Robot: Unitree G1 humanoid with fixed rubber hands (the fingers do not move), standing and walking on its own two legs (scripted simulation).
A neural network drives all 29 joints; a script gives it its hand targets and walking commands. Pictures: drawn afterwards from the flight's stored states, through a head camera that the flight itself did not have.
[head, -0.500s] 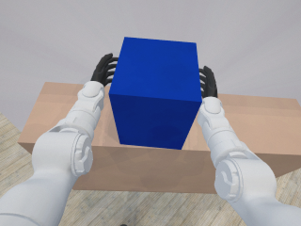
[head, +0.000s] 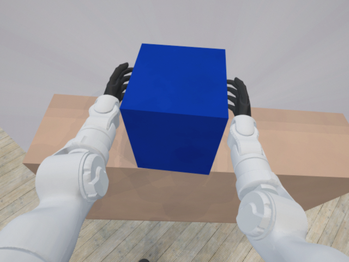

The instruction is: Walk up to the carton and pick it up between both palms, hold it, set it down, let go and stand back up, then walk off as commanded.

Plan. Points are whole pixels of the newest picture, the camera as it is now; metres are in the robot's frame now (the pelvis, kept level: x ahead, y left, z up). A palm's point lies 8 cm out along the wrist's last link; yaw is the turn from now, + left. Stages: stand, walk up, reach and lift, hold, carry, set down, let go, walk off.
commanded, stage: reach and lift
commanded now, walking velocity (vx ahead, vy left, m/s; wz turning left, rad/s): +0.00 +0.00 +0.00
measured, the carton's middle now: (177, 113) +0.46 +0.01 +0.04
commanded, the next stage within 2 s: none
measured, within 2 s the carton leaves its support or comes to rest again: neither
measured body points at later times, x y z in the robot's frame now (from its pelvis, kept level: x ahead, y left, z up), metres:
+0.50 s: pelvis +0.00 +0.00 +0.00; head +0.06 +0.04 +0.44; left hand +0.48 +0.17 +0.09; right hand +0.44 -0.13 +0.10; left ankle +0.05 +0.09 -0.73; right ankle -0.03 -0.12 -0.73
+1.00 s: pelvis -0.01 +0.00 +0.00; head +0.04 +0.04 +0.44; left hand +0.46 +0.17 +0.09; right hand +0.43 -0.13 +0.10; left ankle +0.05 +0.09 -0.73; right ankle -0.03 -0.12 -0.73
